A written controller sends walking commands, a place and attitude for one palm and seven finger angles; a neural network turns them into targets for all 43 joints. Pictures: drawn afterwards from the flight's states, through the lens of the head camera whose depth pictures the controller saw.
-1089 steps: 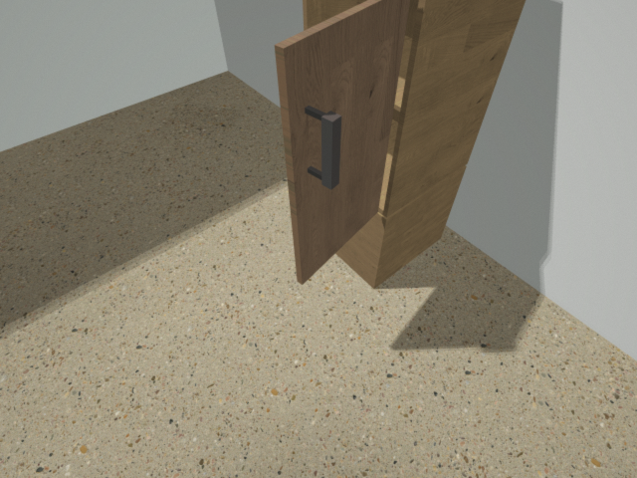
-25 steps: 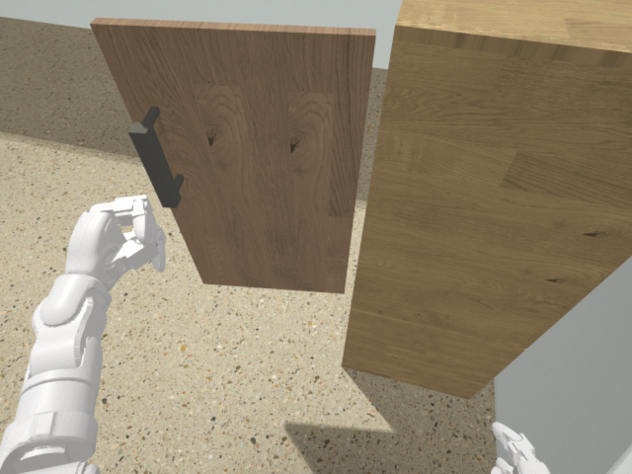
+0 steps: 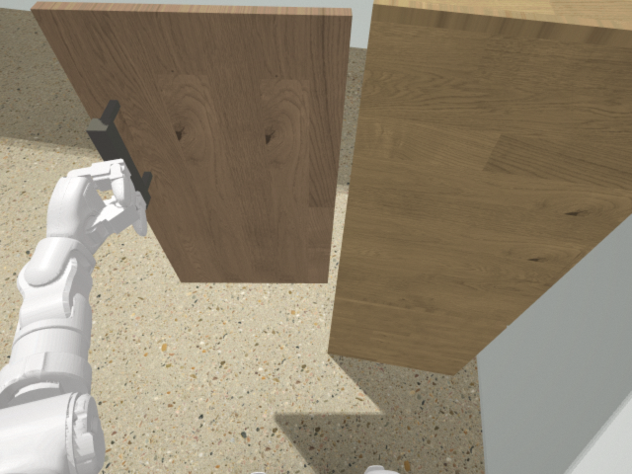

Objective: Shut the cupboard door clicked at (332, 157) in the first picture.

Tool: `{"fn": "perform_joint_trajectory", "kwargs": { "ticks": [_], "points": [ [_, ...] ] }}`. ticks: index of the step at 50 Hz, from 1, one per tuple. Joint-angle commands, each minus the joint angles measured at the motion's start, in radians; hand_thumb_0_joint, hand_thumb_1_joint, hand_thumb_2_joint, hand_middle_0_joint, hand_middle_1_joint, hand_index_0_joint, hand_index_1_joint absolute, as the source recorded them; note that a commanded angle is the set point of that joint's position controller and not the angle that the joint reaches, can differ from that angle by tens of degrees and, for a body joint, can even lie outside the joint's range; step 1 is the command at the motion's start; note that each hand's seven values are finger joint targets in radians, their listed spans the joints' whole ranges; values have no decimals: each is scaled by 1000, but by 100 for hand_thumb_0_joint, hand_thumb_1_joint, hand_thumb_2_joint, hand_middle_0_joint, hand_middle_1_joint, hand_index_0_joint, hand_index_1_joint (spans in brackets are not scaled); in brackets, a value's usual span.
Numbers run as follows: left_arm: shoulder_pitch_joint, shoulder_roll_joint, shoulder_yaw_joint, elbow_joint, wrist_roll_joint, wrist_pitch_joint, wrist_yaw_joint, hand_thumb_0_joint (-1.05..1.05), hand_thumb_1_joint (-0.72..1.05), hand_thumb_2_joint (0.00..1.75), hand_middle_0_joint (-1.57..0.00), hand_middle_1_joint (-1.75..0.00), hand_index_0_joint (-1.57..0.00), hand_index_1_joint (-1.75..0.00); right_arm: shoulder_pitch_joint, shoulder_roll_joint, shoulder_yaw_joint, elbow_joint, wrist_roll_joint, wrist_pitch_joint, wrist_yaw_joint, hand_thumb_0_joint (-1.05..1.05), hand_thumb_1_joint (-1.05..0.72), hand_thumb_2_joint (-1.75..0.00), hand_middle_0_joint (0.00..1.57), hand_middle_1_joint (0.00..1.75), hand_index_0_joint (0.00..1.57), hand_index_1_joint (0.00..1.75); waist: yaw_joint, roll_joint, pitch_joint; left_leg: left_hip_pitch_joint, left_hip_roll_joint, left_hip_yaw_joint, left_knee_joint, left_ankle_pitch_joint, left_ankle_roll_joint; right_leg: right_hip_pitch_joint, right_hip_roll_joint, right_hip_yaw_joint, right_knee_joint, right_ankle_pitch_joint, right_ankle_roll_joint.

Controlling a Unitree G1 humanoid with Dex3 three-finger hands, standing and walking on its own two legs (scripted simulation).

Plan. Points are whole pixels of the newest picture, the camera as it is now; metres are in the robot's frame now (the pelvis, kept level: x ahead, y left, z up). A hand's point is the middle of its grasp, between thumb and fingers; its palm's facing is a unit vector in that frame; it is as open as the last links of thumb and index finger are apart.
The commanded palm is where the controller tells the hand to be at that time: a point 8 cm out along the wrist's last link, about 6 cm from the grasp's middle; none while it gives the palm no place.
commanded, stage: bring the fist close to the handle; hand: left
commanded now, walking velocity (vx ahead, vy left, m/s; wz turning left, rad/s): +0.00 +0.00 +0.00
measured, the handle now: (127, 157) +0.51 +0.26 +0.10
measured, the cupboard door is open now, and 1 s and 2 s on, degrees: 100 92 77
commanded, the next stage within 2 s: push the door shut along its arc in 0.18 s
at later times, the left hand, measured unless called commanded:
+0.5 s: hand (133, 204) +0.42 +0.22 +0.11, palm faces -0.04 -1.00 -0.01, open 3.1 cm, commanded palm +0.40 +0.27 +0.10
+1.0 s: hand (156, 167) +0.48 +0.21 +0.11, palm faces -0.15 -0.99 -0.01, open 3.1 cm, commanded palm +0.48 +0.25 +0.10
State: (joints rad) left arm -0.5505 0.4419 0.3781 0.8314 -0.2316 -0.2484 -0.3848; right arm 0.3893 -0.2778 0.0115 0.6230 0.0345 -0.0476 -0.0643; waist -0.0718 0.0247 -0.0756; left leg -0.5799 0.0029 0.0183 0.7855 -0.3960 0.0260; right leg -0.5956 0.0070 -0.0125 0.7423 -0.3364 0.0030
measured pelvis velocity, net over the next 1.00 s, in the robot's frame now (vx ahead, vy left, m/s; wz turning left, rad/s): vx -0.02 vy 0.00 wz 0.01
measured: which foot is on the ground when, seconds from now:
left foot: down 0.00-1.00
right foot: down 0.00-1.00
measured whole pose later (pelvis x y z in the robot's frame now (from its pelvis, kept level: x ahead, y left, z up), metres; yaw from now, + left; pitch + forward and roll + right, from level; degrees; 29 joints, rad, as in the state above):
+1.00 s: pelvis -0.02 +0.00 -0.02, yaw +1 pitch +16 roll -2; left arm -0.96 0.65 0.36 1.22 -0.17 -0.26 -0.51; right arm 0.40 -0.30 0.04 0.67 0.03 -0.02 -0.08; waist -0.17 0.02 -0.07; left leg -0.77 0.01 -0.01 0.89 -0.40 0.02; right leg -0.77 0.02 -0.04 0.82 -0.34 0.00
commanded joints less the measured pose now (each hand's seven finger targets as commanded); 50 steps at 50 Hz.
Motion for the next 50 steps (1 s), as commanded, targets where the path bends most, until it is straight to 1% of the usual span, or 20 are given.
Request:
{"fn": "perform_joint_trajectory", "kwargs": {
  "ticks": [1,4,6,9,12,14,17,20,23,25,27,34,35,38,40,44,46,48,49,50],
  "points": [
    [-342,306,103,-248,-26,-72,17,0,90,90,-130,-150,-130,-150,17,-152,-54,-120,0,-32,-17,0,-90,-90,20,30,20,30,31,24,-358,146,2,-38,-103,340,-4,234,11,-5,-50,328,-31],
    [-357,265,61,-293,-19,-84,18,0,90,90,-130,-150,-130,-150,8,-143,-51,-120,0,-34,-16,0,-90,-90,20,30,20,30,20,85,-356,192,6,-46,-109,358,-11,197,14,-11,-51,319,-33],
    [-339,255,55,-272,-25,-82,16,0,90,90,-130,-150,-130,-150,8,-144,-51,-117,2,-33,-18,0,-90,-90,20,30,20,30,14,45,-328,173,7,-44,-110,325,-7,195,18,-12,-59,294,-32],
    [-350,216,18,-263,-28,-71,10,0,90,90,-130,-150,-130,-150,-3,-143,-50,-116,6,-37,-19,0,-90,-90,20,30,20,30,11,72,-320,192,7,-49,-117,313,-11,173,14,-15,-63,281,-34],
    [-384,241,34,-229,-26,-59,17,0,90,90,-130,-150,-130,-150,-9,-146,-45,-112,5,-35,-22,0,-90,-90,20,30,20,30,5,36,-285,155,6,-52,-123,251,-9,165,11,-17,-69,241,-32],
    [-386,209,8,-241,-24,-60,17,0,90,90,-130,-150,-130,-150,-13,-143,-45,-121,5,-38,-19,0,-90,-90,20,30,20,30,9,41,-310,173,4,-51,-119,263,-9,169,10,-15,-65,251,-33],
    [-444,239,6,-226,-12,-70,11,0,90,90,-130,-150,-130,-150,-13,-147,-42,-111,4,-35,-22,0,-90,-90,20,30,20,30,-3,61,-316,176,4,-55,-108,281,-11,163,8,-13,-55,262,-35],
    [-541,253,-6,-128,-7,-72,-8,0,90,90,-130,-150,-130,-150,-7,-154,-37,-95,6,-31,-27,0,-90,-90,20,30,20,30,-30,10,-277,139,5,-57,-102,227,-6,135,6,-7,-61,230,-31],
    [-637,275,-19,-80,4,-85,-28,0,90,90,-130,-150,-130,-150,0,-158,-33,-81,4,-31,-32,0,-90,-90,20,30,20,30,-44,57,-299,146,4,-63,-88,218,-8,103,2,-4,-51,213,-33],
    [-630,279,-19,-54,7,-91,-40,0,90,90,-130,-150,-130,-150,9,-161,-34,-81,2,-31,-28,0,-90,-90,20,30,20,30,-35,93,-342,174,5,-71,-77,257,-15,89,3,-6,-37,228,-38],
    [-646,292,-14,-11,2,-93,-53,0,90,90,-130,-150,-130,-150,21,-166,-34,-74,1,-29,-27,0,-90,-90,20,30,20,30,-45,46,-349,147,7,-70,-66,262,-11,99,4,-6,-31,241,-34],
    [-695,359,16,64,19,-89,-80,0,90,90,-130,-150,-130,-150,61,-181,-39,-70,-2,-10,-20,0,-90,-90,20,30,20,30,-55,46,-377,88,6,-60,-43,258,-6,91,5,5,-13,251,-30],
    [-715,325,-20,64,22,-89,-88,0,90,90,-130,-150,-130,-150,64,-179,-40,-67,-1,-7,-20,0,-90,-90,20,30,20,30,-70,37,-378,91,8,-58,-39,267,-3,82,7,5,-14,261,-27],
    [-756,367,1,89,22,-91,-103,0,90,90,-130,-150,-130,-150,83,-189,-41,-54,-3,-1,-23,0,-90,-90,20,30,20,30,-78,55,-386,91,9,-63,-30,275,-3,67,11,4,-10,260,-29],
    [-804,340,-29,86,22,-88,-116,0,90,90,-130,-150,-130,-150,92,-188,-42,-46,-3,1,-23,0,-90,-90,20,30,20,30,-96,66,-394,102,9,-65,-26,262,-1,42,13,3,-12,242,-26],
    [-859,421,9,146,32,-79,-126,0,90,90,-130,-150,-130,-150,108,-201,-36,-31,-3,4,-29,0,-90,-90,20,30,20,30,-109,52,-368,40,10,-66,-19,198,4,29,14,10,-19,194,-24],
    [-900,419,-7,156,38,-78,-132,0,90,90,-130,-150,-130,-150,117,-199,-33,-26,-4,-1,-31,0,-90,-90,20,30,20,30,-121,94,-375,40,7,-64,-10,194,5,9,14,11,-14,182,-27],
    [-914,466,11,187,54,-74,-135,0,90,90,-130,-150,-130,-150,128,-207,-33,-19,-5,0,-30,0,-90,-90,20,30,20,30,-126,94,-388,39,13,-74,1,200,3,-16,17,8,-7,175,-28],
    [-940,428,-25,192,55,-70,-142,0,90,90,-130,-150,-130,-150,130,-204,-31,-18,-4,-2,-29,0,-90,-90,20,30,20,30,-142,107,-389,48,14,-72,4,200,3,-35,17,8,-8,171,-25],
    [-959,432,-25,184,59,-72,-145,0,90,90,-130,-150,-130,-150,138,-206,-33,-13,-9,-3,-28,0,-90,-90,20,30,20,30,-138,135,-404,67,15,-78,10,219,0,-50,18,4,-2,174,-29]
  ]
}}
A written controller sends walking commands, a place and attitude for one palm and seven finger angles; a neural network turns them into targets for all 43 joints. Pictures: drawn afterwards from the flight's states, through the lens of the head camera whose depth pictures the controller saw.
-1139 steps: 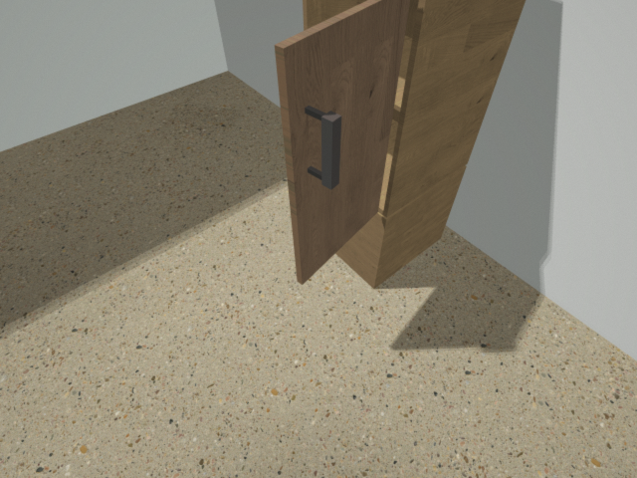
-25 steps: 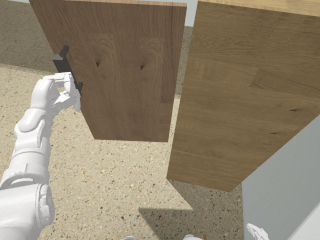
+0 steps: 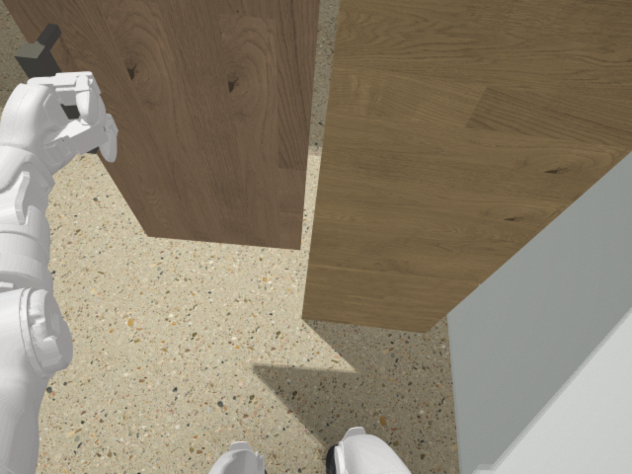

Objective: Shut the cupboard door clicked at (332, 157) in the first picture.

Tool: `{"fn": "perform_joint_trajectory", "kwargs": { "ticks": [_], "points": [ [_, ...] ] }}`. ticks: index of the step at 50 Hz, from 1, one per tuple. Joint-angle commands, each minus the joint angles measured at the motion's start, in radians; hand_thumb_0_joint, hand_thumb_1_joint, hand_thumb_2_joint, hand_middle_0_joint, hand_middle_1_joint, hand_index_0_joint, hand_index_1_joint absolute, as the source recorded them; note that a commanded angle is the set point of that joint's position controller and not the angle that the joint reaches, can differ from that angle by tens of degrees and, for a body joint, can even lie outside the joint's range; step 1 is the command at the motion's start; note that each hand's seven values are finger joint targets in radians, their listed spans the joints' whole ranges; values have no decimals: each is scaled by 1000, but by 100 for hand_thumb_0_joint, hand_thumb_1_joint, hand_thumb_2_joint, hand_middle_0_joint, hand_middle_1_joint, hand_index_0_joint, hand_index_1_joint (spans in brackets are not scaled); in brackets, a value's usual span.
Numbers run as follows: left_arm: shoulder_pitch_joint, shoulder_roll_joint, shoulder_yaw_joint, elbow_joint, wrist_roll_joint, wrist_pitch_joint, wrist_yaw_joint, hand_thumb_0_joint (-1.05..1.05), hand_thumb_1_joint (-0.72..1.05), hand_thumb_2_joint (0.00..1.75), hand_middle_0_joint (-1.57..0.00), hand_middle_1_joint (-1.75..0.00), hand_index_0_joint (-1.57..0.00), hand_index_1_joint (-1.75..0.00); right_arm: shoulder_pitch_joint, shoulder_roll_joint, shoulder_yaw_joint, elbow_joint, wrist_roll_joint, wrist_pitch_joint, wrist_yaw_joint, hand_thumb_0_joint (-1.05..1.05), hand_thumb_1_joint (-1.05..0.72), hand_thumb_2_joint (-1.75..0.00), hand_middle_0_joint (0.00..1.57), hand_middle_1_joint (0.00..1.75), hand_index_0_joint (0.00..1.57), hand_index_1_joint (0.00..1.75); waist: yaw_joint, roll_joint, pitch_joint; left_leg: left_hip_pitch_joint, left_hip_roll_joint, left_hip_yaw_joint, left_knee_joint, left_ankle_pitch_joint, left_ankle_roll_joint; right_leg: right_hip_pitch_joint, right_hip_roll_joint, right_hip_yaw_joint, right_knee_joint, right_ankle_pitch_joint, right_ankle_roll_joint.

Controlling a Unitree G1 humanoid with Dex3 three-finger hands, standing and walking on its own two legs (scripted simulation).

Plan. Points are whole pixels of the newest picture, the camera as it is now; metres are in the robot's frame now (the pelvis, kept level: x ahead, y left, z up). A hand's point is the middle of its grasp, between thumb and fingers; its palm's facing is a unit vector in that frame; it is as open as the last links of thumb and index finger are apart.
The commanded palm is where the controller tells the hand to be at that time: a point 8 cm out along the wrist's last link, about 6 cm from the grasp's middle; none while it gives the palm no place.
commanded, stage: push the door shut along its arc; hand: left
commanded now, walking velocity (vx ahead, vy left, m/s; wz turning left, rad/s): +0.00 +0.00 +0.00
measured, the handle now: (71, 93) +0.58 +0.26 +0.11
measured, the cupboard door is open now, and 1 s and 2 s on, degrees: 92 77 62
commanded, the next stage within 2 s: pull the fist back off the door in 1.16 s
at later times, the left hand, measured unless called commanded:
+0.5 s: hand (146, 91) +0.56 +0.17 +0.13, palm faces -0.30 -0.96 +0.00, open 3.1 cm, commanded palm +0.57 +0.22 +0.12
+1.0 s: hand (163, 74) +0.59 +0.15 +0.13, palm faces -0.34 -0.94 -0.01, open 3.2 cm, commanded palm +0.62 +0.17 +0.12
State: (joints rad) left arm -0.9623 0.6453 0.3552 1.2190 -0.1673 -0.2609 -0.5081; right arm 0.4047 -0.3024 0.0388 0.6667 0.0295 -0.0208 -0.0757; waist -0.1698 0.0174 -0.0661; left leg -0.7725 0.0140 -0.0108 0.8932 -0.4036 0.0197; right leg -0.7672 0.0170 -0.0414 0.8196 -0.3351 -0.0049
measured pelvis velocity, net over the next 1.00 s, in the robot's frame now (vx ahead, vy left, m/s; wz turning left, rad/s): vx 0.01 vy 0.01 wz -0.03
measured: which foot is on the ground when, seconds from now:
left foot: down 0.00-1.00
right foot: down 0.00-1.00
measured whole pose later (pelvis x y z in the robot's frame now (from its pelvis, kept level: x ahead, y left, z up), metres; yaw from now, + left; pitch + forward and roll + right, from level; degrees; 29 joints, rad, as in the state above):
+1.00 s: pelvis +0.01 +0.01 -0.03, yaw -1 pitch +25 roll -4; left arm -1.38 0.75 0.25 1.37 -0.06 -0.14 -0.54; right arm 0.40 -0.30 0.06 0.68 -0.01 -0.02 -0.06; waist -0.27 0.04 -0.07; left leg -1.01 0.03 -0.02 1.05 -0.48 0.03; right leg -0.98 0.03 -0.05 0.93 -0.39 0.00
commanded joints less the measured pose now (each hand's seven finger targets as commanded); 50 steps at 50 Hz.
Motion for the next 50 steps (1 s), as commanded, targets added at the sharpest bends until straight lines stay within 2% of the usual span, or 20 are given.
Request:
{"fn": "perform_joint_trajectory", "kwargs": {
  "ticks": [1,3,5,7,9,10,11,13,14,15,18,21,22,27,30,32,35,41,47,50],
  "points": [
    [-541,215,-8,-189,-13,-57,-28,0,90,90,-130,-150,-130,-150,128,-181,-59,-60,-3,-32,-16,0,-90,-90,20,30,20,30,-44,138,-424,267,2,-48,-91,242,8,118,12,29,-73,179,-23],
    [-572,288,38,-171,-8,-50,-34,0,90,90,-130,-150,-130,-150,137,-192,-59,-55,-5,-29,-18,0,-90,-90,20,30,20,30,-48,115,-443,247,8,-52,-77,244,8,122,12,31,-68,184,-20],
    [-567,277,32,-160,-1,-41,-40,0,90,90,-130,-150,-130,-150,144,-190,-60,-61,-7,-28,-14,0,-90,-90,20,30,20,30,-44,141,-468,263,8,-52,-68,270,6,108,15,27,-57,197,-22],
    [-612,277,18,-164,9,-40,-35,0,90,90,-130,-150,-130,-150,151,-190,-58,-58,-9,-26,-13,0,-90,-90,20,30,20,30,-58,168,-462,280,11,-56,-57,289,4,60,16,22,-50,194,-21],
    [-623,285,19,-129,22,-28,-29,0,90,90,-130,-150,-130,-150,158,-193,-56,-59,-8,-23,-13,0,-90,-90,20,30,20,30,-70,129,-438,250,14,-57,-50,265,8,47,19,22,-50,176,-19],
    [-641,317,39,-141,25,-28,-27,0,90,90,-130,-150,-130,-150,163,-195,-57,-60,-11,-22,-14,0,-90,-90,20,30,20,30,-67,137,-453,243,14,-56,-47,269,8,59,19,24,-48,181,-19],
    [-654,298,25,-154,20,-31,-30,0,90,90,-130,-150,-130,-150,166,-191,-53,-66,-11,-23,-14,0,-90,-90,20,30,20,30,-66,160,-480,255,8,-51,-42,296,9,67,22,21,-39,199,-23],
    [-661,331,40,-118,34,-20,-33,0,90,90,-130,-150,-130,-150,170,-195,-54,-62,-11,-18,-16,0,-90,-90,20,30,20,30,-73,145,-475,244,15,-55,-31,297,6,53,22,20,-34,203,-19],
    [-686,302,12,-128,37,-17,-37,0,90,90,-130,-150,-130,-150,172,-193,-54,-61,-14,-18,-14,0,-90,-90,20,30,20,30,-82,155,-484,252,14,-55,-27,303,7,44,23,19,-32,207,-18],
    [-673,313,24,-109,41,-12,-36,0,90,90,-130,-150,-130,-150,176,-194,-54,-63,-13,-17,-14,0,-90,-90,20,30,20,30,-77,156,-475,254,16,-59,-26,300,5,30,25,16,-32,196,-20],
    [-694,321,36,-143,42,-14,-36,0,90,90,-130,-150,-130,-150,188,-194,-56,-63,-20,-15,-10,0,-90,-90,20,30,20,30,-70,200,-541,317,18,-67,-14,378,-1,21,28,10,-16,232,-23],
    [-711,304,24,-141,41,-5,-39,0,90,90,-130,-150,-130,-150,200,-190,-56,-61,-21,-11,-10,0,-90,-90,20,30,20,30,-82,188,-534,320,17,-62,-2,419,2,12,32,1,-11,261,-23],
    [-706,334,45,-124,51,0,-37,0,90,90,-130,-150,-130,-150,202,-195,-57,-57,-23,-6,-10,0,-90,-90,20,30,20,30,-79,177,-533,318,21,-68,0,426,-2,7,32,2,-9,265,-22],
    [-737,353,49,-122,66,9,-36,0,90,90,-130,-150,-130,-150,211,-194,-57,-59,-27,3,-8,0,-90,-90,20,30,20,30,-87,180,-543,299,18,-60,13,442,0,22,35,3,-1,297,-21],
    [-745,345,28,-80,76,21,-41,0,90,90,-130,-150,-130,-150,213,-194,-54,-58,-27,7,-9,0,-90,-90,20,30,20,30,-101,150,-502,257,17,-58,16,408,4,15,38,1,-3,283,-19],
    [-807,319,7,-116,73,14,-42,0,90,90,-130,-150,-130,-150,219,-195,-59,-45,-30,6,-9,0,-90,-90,20,30,20,30,-115,199,-542,318,22,-65,29,447,-1,-27,39,-2,4,286,-20],
    [-813,316,-2,-93,71,29,-52,0,90,90,-130,-150,-130,-150,221,-198,-59,-36,-32,4,-7,0,-90,-90,20,30,20,30,-120,188,-536,307,22,-64,38,447,1,-30,41,-6,7,290,-23],
    [-894,228,-69,-100,62,44,-53,0,90,90,-130,-150,-130,-150,220,-196,-56,-15,-34,-3,-7,0,-90,-90,20,30,20,30,-146,247,-530,350,23,-74,62,486,-1,-116,46,-23,24,270,-30],
    [-967,215,-94,-67,75,60,-48,0,90,90,-130,-150,-130,-150,216,-202,-50,9,-36,-10,-9,0,-90,-90,20,30,20,30,-173,241,-535,337,29,-80,87,458,3,-156,46,-26,37,249,-28],
    [-986,200,-112,-70,84,65,-48,0,90,90,-130,-150,-130,-150,211,-200,-50,13,-38,-14,-4,0,-90,-90,20,30,20,30,-173,260,-559,331,26,-79,100,453,3,-159,48,-28,49,249,-31]
  ]
}}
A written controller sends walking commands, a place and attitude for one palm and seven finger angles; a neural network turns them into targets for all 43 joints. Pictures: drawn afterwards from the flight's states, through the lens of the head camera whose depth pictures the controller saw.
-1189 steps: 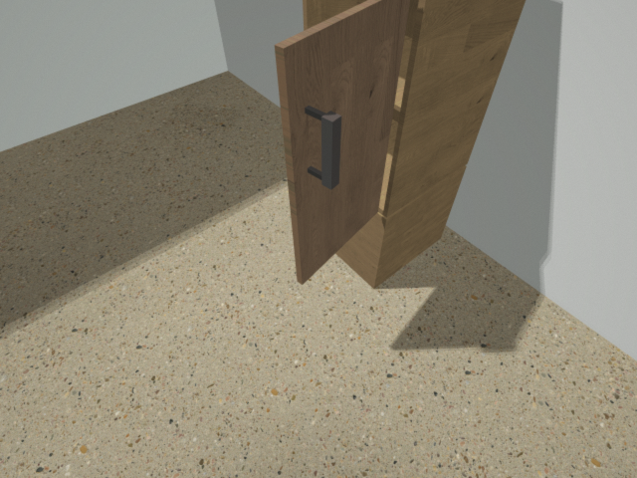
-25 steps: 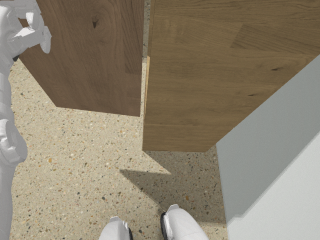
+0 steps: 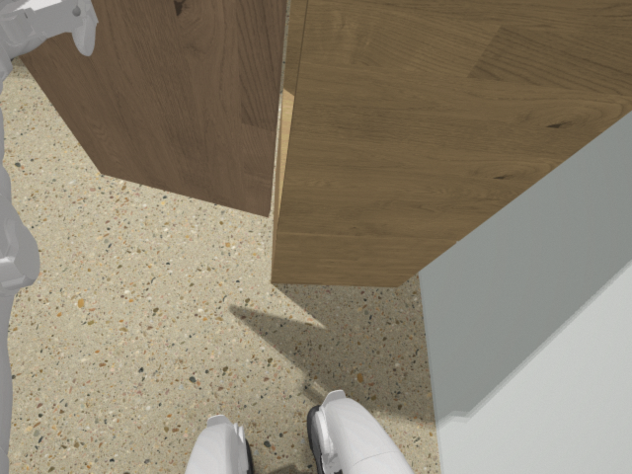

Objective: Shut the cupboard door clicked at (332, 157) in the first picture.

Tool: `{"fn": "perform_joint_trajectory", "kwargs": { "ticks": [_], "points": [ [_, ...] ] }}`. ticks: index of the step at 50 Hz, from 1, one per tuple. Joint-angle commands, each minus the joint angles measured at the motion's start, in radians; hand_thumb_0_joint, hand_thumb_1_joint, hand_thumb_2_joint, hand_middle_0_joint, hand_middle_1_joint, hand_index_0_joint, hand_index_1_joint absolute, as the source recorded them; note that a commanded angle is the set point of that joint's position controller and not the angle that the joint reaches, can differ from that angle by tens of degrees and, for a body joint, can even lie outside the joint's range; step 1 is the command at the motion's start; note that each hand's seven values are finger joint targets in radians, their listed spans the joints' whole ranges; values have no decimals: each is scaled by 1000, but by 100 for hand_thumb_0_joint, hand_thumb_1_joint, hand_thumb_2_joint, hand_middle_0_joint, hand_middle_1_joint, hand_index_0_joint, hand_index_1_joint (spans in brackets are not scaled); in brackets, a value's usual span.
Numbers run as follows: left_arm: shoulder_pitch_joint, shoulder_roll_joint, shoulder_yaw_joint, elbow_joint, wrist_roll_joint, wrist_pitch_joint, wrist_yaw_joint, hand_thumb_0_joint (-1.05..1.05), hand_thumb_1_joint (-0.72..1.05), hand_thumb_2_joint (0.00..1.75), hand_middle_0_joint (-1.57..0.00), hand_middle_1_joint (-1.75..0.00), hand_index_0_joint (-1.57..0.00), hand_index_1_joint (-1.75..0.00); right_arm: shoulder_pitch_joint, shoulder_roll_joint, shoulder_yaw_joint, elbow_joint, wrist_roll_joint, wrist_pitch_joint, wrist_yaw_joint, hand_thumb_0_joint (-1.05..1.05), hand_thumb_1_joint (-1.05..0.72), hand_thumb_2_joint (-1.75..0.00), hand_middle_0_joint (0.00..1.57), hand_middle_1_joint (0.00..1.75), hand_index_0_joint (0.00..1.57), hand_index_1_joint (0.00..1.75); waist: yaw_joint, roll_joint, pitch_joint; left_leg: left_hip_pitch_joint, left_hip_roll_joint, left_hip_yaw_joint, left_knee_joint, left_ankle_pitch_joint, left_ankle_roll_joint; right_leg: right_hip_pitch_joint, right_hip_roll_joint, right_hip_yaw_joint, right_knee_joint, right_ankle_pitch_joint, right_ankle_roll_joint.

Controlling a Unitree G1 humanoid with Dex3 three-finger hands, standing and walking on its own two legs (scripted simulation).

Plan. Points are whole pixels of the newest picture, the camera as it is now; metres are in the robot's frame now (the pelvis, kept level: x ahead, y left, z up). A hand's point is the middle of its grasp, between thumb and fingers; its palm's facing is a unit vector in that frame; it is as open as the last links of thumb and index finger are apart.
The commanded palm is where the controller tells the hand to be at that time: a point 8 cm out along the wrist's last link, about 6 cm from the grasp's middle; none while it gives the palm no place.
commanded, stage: push the door shut along its arc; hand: left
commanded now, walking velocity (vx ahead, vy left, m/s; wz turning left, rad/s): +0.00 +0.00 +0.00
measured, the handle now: out of the picture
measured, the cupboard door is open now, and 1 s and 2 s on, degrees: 77 62 62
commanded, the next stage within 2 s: pull the fist back off the door in 0.16 s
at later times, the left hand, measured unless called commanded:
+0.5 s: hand out of the picture +0.63 +0.11 +0.14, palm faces +0.08 -1.00 -0.03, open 3.2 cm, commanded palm +0.60 +0.14 +0.14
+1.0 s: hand (120, 49) +0.54 +0.12 +0.14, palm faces +0.01 -1.00 -0.01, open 3.1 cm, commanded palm +0.51 +0.16 +0.14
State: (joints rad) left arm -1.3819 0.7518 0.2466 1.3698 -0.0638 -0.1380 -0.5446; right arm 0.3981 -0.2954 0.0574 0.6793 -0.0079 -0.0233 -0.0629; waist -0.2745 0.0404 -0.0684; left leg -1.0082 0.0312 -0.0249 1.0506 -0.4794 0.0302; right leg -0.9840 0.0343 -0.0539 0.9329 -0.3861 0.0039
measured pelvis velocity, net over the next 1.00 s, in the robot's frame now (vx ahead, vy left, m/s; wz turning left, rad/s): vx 0.02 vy -0.01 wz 0.01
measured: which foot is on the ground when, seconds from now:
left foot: down 0.00-1.00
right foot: down 0.00-1.00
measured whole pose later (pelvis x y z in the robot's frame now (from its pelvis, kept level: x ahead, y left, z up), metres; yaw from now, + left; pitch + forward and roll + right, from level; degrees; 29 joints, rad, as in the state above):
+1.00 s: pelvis +0.02 -0.01 +0.03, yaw +0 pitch +18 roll -2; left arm -0.95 0.36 0.30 1.12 -0.06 -0.30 -0.07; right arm 0.47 -0.28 -0.02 0.65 -0.03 0.02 0.04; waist -0.17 0.05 -0.11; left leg -0.73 0.03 0.00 0.84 -0.44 0.02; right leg -0.73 0.03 -0.03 0.77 -0.36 -0.01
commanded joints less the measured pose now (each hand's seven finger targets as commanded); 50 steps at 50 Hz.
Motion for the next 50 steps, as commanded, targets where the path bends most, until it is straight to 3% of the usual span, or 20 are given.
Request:
{"fn": "perform_joint_trajectory", "kwargs": {
  "ticks": [1,8,11,13,14,15,16,18,20,23,26,29,36,38,40,42,45,46,48,50],
  "points": [
    [-576,80,-8,-236,-28,-61,-11,0,90,90,-130,-150,-130,-150,223,-205,-68,3,1,-16,-18,0,-90,-90,20,30,20,30,-72,249,-563,585,8,-63,-54,558,-4,50,33,-22,-59,309,-42],
    [-623,68,-31,-195,-16,-45,-9,0,90,90,-130,-150,-130,-150,217,-209,-60,20,-1,-24,-18,0,-90,-90,20,30,20,30,-93,239,-553,549,10,-67,-35,509,-1,13,34,-28,-45,276,-41],
    [-650,17,-53,-213,-24,-42,-4,0,90,90,-130,-150,-130,-150,223,-204,-60,26,-1,-33,-18,0,-90,-90,20,30,20,30,-103,248,-569,567,4,-60,-28,533,5,2,40,-38,-35,290,-43],
    [-649,44,-47,-180,-11,-38,-5,0,90,90,-130,-150,-130,-150,218,-205,-58,30,0,-33,-19,0,-90,-90,20,30,20,30,-106,236,-566,531,5,-57,-18,500,5,7,37,-29,-34,282,-40],
    [-707,116,193,-190,-68,-11,204,0,90,90,-130,-150,-130,-150,307,-165,-38,-11,-21,-41,-6,0,-90,-90,20,30,20,30,-73,275,-548,408,26,-81,-45,460,-4,60,20,0,-67,265,-32],
    [-679,56,146,-165,-35,6,312,0,90,90,-130,-150,-130,-150,308,-165,-38,-14,-26,-45,14,0,-90,-90,20,30,20,30,-84,264,-556,388,25,-80,-52,434,-8,74,18,3,-61,254,-26],
    [-677,46,175,-176,-17,0,406,0,90,90,-130,-150,-130,-150,338,-164,-45,-16,-47,-45,31,0,-90,-90,20,30,20,30,-94,197,-562,396,26,-105,-61,450,-9,83,16,-11,-58,258,-18],
    [-660,23,161,-216,87,-34,568,0,90,90,-130,-150,-130,-150,365,-158,-55,-25,-84,-35,70,0,-90,-90,20,30,20,30,-89,227,-589,401,23,-101,-43,485,-10,63,9,-6,-49,267,-13],
    [-646,8,103,-282,184,-83,620,0,90,90,-130,-150,-130,-150,387,-160,-71,-31,-101,-17,106,0,-90,-90,20,30,20,30,-89,257,-661,469,17,-96,-44,545,-13,83,10,-2,-47,301,-17],
    [-582,48,138,-274,172,-105,563,0,90,90,-130,-150,-130,-150,395,-170,-89,-42,-85,12,115,0,-90,-90,20,30,20,30,-65,218,-709,487,3,-73,-81,561,-11,217,19,11,-80,387,-22],
    [-526,85,162,-241,143,-88,499,0,90,90,-130,-150,-130,-150,396,-166,-83,-51,-67,30,103,0,-90,-90,20,30,20,30,-46,191,-654,433,-5,-46,-129,488,-3,314,21,20,-119,405,-22],
    [-448,147,231,-291,113,-115,489,0,90,90,-130,-150,-130,-150,383,-160,-83,-69,-60,34,97,0,-90,-90,20,30,20,30,-6,167,-646,404,-11,-22,-161,467,2,409,23,37,-149,435,-19],
    [-168,-14,176,-319,52,-183,466,0,90,90,-130,-150,-130,-150,364,-146,-106,-73,-43,34,99,0,-90,-90,20,30,20,30,44,93,-542,441,-18,12,-222,504,-1,491,24,32,-190,516,-21],
    [-128,-13,188,-341,41,-187,460,0,90,90,-130,-150,-130,-150,352,-147,-112,-71,-39,40,98,0,-90,-90,20,30,20,30,60,84,-526,457,-20,14,-235,514,-2,500,24,34,-197,528,-20],
    [-112,-79,146,-390,26,-198,455,0,90,90,-130,-150,-130,-150,335,-140,-119,-74,-35,42,98,0,-90,-90,20,30,20,30,61,76,-515,494,-18,14,-245,532,-4,495,23,29,-201,534,-18],
    [-106,-123,120,-460,7,-222,458,0,90,90,-130,-150,-130,-150,314,-136,-123,-69,-30,38,97,0,-90,-90,20,30,20,30,70,153,-532,603,-11,3,-240,617,-15,447,22,20,-198,533,-22],
    [-76,-222,56,-478,-15,-235,463,0,90,90,-130,-150,-130,-150,278,-129,-128,-63,-26,34,99,0,-90,-90,20,30,20,30,67,101,-496,622,-9,-1,-248,617,-18,432,23,14,-204,511,-17],
    [-96,-232,48,-491,-22,-242,469,0,90,90,-130,-150,-130,-150,274,-127,-129,-62,-22,32,94,0,-90,-90,20,30,20,30,58,88,-475,618,-10,0,-245,615,-15,431,21,13,-204,507,-17],
    [-91,-216,60,-483,-14,-248,483,0,90,90,-130,-150,-130,-150,249,-129,-129,-52,-20,32,91,0,-90,-90,20,30,20,30,68,84,-470,612,-11,-3,-252,582,-19,427,16,16,-198,489,-17],
    [-78,-247,36,-484,-5,-256,495,0,90,90,-130,-150,-130,-150,222,-122,-128,-55,-16,30,91,0,-90,-90,20,30,20,30,74,85,-461,614,-14,-1,-252,555,-21,418,13,17,-195,467,-19]
  ]
}}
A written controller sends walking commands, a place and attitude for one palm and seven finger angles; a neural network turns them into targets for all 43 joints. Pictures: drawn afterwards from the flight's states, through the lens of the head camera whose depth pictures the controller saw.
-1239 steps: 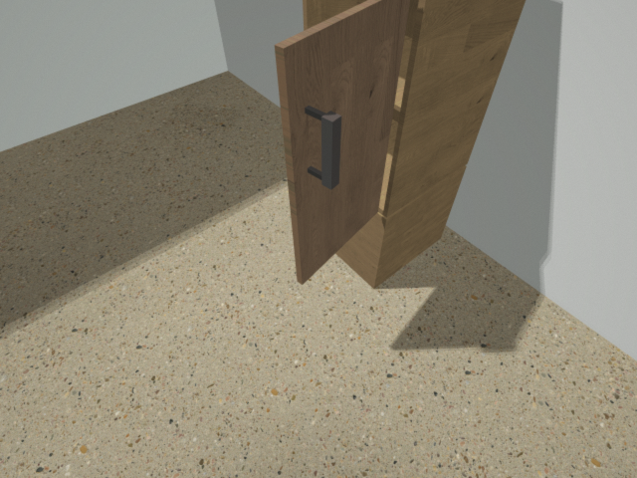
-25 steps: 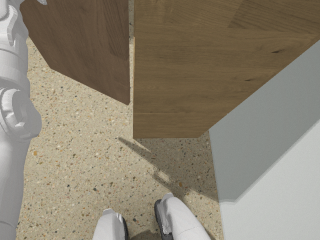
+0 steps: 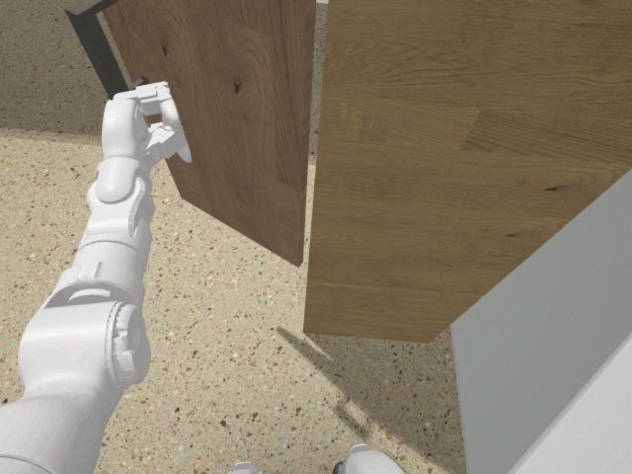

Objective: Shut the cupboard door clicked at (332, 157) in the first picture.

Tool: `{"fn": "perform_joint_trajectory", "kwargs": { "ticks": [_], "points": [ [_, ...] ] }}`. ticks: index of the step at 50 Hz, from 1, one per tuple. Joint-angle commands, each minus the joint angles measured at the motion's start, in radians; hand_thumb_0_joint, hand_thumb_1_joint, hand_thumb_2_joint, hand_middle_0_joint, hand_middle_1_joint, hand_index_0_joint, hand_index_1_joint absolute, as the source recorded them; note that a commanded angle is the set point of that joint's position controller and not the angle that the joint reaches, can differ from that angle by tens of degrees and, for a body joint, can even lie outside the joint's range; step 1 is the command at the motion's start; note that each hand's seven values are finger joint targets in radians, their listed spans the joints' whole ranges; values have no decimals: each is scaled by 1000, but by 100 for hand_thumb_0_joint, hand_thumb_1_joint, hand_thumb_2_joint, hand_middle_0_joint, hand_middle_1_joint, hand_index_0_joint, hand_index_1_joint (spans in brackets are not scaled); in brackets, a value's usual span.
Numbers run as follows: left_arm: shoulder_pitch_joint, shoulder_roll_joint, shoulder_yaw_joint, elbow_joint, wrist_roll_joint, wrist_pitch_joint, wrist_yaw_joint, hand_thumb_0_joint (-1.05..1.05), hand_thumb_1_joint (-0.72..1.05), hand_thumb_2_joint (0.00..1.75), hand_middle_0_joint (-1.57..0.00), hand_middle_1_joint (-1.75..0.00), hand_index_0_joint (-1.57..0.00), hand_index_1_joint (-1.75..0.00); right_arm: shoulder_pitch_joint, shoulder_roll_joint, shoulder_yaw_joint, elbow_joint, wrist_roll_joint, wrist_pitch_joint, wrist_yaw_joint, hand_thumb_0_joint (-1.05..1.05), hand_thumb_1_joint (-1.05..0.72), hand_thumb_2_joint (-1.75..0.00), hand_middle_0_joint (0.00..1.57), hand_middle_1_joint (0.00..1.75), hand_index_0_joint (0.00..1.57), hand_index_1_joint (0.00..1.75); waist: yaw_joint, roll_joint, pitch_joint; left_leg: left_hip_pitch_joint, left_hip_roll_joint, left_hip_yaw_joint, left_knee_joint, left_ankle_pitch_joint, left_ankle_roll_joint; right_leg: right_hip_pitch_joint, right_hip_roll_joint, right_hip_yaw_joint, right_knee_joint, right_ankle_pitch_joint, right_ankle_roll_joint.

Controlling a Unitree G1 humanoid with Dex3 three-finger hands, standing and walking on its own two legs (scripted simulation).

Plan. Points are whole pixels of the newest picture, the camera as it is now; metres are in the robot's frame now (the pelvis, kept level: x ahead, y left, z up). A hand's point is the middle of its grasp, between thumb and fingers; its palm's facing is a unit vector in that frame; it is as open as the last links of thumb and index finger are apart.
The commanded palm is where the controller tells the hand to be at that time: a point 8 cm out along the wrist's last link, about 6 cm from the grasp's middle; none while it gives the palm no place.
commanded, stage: pull the fist back off the door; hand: left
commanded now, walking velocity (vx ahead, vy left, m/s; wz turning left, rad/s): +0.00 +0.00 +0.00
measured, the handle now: (115, 52) +0.68 +0.23 +0.10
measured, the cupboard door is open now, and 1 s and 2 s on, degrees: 62 62 62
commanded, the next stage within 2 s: draw the hand back to the body in 0.14 s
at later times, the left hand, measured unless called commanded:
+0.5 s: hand (152, 161) +0.46 +0.15 +0.12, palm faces +0.04 -1.00 -0.02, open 3.1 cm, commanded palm +0.41 +0.20 +0.13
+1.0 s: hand (29, 287) +0.30 +0.21 +0.16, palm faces +0.25 -0.94 -0.22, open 3.2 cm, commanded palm +0.25 +0.26 +0.18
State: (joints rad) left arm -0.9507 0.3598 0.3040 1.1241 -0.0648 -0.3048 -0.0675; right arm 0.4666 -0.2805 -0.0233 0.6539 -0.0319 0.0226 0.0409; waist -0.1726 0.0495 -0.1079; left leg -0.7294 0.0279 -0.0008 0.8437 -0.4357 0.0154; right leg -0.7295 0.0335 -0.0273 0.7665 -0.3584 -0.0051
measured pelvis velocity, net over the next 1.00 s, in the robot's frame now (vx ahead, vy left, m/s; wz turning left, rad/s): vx -0.01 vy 0.00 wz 0.03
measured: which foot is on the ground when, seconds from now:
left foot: down 0.00-1.00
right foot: down 0.00-1.00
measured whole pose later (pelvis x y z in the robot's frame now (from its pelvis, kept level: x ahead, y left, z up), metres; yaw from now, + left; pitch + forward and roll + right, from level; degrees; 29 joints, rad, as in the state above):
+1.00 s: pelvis -0.01 +0.00 +0.04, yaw +2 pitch -1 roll +0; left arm -0.10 0.28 0.14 0.17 -0.08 -0.07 0.04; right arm 0.16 -0.23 0.03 0.58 0.04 -0.04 -0.09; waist 0.03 0.05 -0.02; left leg -0.20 -0.02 0.01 0.50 -0.29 0.02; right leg -0.22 -0.01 -0.02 0.49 -0.25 0.00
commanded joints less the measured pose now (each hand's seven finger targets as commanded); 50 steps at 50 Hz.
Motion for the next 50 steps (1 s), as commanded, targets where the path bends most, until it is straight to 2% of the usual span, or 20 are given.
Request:
{"fn": "perform_joint_trajectory", "kwargs": {
  "ticks": [1,3,8,10,13,15,16,18,20,26,27,31,38,39,40,42,45,47,48,50],
  "points": [
    [-523,137,-31,-253,-6,-97,24,0,90,90,-130,-150,-130,-150,150,-136,-46,-34,9,-19,-17,0,-90,-90,20,30,20,30,-30,82,-417,346,-11,-27,-45,530,-5,161,12,-11,-25,441,-10],
    [-488,156,-4,-233,-6,-103,33,0,90,90,-130,-150,-130,-150,124,-136,-44,-34,10,-21,-18,0,-90,-90,20,30,20,30,-12,47,-437,339,-13,-30,-48,506,-8,179,10,-9,-19,434,-11],
    [-553,191,2,-160,10,-108,49,0,90,90,-130,-150,-130,-150,87,-138,-32,-33,15,-30,-31,0,-90,-90,20,30,20,30,-30,-11,-377,250,-23,-27,-62,363,-2,178,1,4,-24,365,-8],
    [-575,171,-21,-124,11,-102,44,0,90,90,-130,-150,-130,-150,75,-139,-27,-33,15,-37,-32,0,-90,-90,20,30,20,30,-45,-12,-358,225,-25,-25,-64,309,0,161,-1,8,-30,329,-7],
    [-584,203,4,-92,5,-107,32,0,90,90,-130,-150,-130,-150,75,-145,-24,-37,14,-47,-38,0,-90,-90,20,30,20,30,-45,-15,-383,210,-26,-29,-62,283,1,162,-4,14,-29,303,-7],
    [-472,257,62,-124,-2,-114,14,0,90,90,-130,-150,-130,-150,74,-145,-26,-60,16,-48,-37,0,-90,-90,20,30,20,30,13,-7,-459,224,-29,-20,-70,324,-1,239,-4,15,-19,344,-14],
    [-413,247,61,-147,-10,-118,0,0,90,90,-130,-150,-130,-150,72,-143,-24,-78,18,-47,-37,0,-90,-90,20,30,20,30,35,23,-495,249,-30,-16,-72,366,-3,263,-2,14,-12,374,-17],
    [-336,251,65,-202,-21,-111,-28,0,90,90,-130,-150,-130,-150,60,-135,-24,-96,28,-42,-37,0,-90,-90,20,30,20,30,60,17,-494,247,-28,-2,-81,381,-1,309,-1,15,-22,406,-15],
    [-257,267,87,-259,-45,-86,-51,0,90,90,-130,-150,-130,-150,49,-135,-28,-116,39,-34,-44,0,-90,-90,20,30,20,30,75,-52,-465,210,-29,14,-105,356,8,385,2,18,-44,435,-11],
    [-116,220,44,-557,-121,-40,-92,0,90,90,-130,-150,-130,-150,-23,-122,-27,-146,69,-49,-76,0,-90,-90,20,30,20,30,87,-19,-384,288,-28,28,-173,317,19,441,4,16,-116,404,-10],
    [-75,237,60,-583,-130,-32,-95,0,90,90,-130,-150,-130,-150,-36,-122,-26,-141,70,-54,-80,0,-90,-90,20,30,20,30,100,-23,-364,289,-27,25,-189,299,18,447,4,17,-129,385,-10],
    [44,174,-1,-713,-151,10,-119,0,90,90,-130,-150,-130,-150,-97,-110,-20,-150,82,-81,-94,0,-90,-90,20,30,20,30,109,41,-292,353,-27,22,-233,277,18,433,-3,8,-165,328,-14],
    [253,160,6,-873,-195,118,-144,0,90,90,-116,-135,-116,-135,-215,-102,0,-183,93,-123,-116,0,-90,-90,20,30,20,30,156,-24,-197,404,-27,5,-299,249,14,468,-16,-4,-210,283,-14],
    [269,174,-72,-970,-78,107,-42,0,90,90,-113,-132,-113,-132,-260,-76,-2,-200,84,-113,-126,0,-90,-90,20,30,20,30,162,-16,-169,441,-39,12,-338,254,14,489,-39,26,-257,240,-18],
    [344,133,-70,-985,-71,120,13,0,90,90,-111,-129,-111,-129,-275,-74,-2,-200,80,-112,-131,0,-90,-90,20,30,20,30,159,-41,-133,452,-29,6,-357,249,11,489,-38,16,-271,225,-17],
    [428,135,-68,-1057,-50,141,74,0,90,90,-105,-123,-105,-123,-304,-76,4,-197,80,-102,-141,0,-90,-90,20,30,20,30,169,-65,-133,492,-23,8,-383,279,14,536,-40,12,-294,253,-14],
    [480,91,-101,-1132,-32,162,111,0,90,90,-97,-114,-97,-114,-339,-63,16,-193,77,-98,-144,0,-90,-90,20,30,20,30,168,-41,-77,543,-19,7,-426,287,6,552,-37,3,-325,245,-15],
    [498,120,-78,-1194,-18,166,129,0,90,90,-92,-108,-92,-108,-353,-61,24,-190,74,-100,-146,0,-90,-90,20,30,20,30,173,-14,-69,575,-20,4,-449,306,6,575,-36,1,-347,255,-18],
    [533,91,-96,-1226,-19,170,133,0,90,90,-89,-105,-89,-105,-361,-54,25,-192,70,-102,-146,0,-90,-90,20,30,20,30,176,4,-65,592,-18,4,-457,325,2,594,-37,-2,-350,267,-19],
    [587,105,-72,-1273,-14,179,143,0,90,90,-83,-99,-83,-99,-370,-48,30,-191,63,-105,-144,0,-90,-90,20,30,20,30,184,12,-62,611,-19,5,-474,348,-1,622,-37,-6,-364,285,-20]
  ]
}}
